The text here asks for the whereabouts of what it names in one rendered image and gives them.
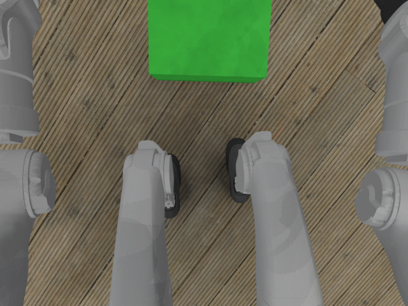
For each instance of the robot left upper arm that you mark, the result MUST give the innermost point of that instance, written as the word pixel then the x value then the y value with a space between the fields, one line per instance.
pixel 27 189

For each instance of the carton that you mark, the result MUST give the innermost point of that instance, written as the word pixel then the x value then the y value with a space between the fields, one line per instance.
pixel 209 40

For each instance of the robot right upper arm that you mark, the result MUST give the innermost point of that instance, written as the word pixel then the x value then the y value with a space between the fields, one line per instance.
pixel 382 203

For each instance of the right robot hand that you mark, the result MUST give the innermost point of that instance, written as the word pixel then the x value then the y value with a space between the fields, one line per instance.
pixel 388 7

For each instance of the left robot forearm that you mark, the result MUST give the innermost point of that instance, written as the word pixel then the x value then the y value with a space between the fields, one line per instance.
pixel 19 21

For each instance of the right robot forearm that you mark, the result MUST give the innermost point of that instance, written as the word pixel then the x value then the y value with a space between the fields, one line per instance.
pixel 392 141

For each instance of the robot right foot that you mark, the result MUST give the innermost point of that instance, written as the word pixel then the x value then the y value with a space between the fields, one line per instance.
pixel 231 158

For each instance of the robot left shin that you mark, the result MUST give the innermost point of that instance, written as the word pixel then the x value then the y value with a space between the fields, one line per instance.
pixel 148 144

